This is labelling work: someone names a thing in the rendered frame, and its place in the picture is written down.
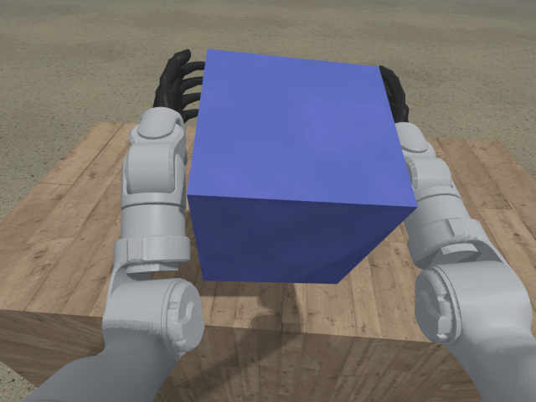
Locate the left robot upper arm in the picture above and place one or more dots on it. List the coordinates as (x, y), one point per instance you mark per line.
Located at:
(148, 327)

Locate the robot left forearm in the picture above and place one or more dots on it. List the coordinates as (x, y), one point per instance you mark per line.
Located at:
(153, 200)

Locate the right robot upper arm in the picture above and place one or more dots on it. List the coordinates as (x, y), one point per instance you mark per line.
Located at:
(480, 312)

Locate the pedestal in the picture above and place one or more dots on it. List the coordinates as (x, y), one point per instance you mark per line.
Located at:
(355, 341)

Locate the carton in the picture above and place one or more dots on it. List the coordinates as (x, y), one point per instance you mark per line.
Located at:
(297, 171)

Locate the robot right forearm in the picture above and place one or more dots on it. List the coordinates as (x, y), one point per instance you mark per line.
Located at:
(440, 230)

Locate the robot right hand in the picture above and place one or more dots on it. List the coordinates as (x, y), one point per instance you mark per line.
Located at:
(395, 94)

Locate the robot left hand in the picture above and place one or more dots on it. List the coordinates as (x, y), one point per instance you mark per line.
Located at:
(172, 86)

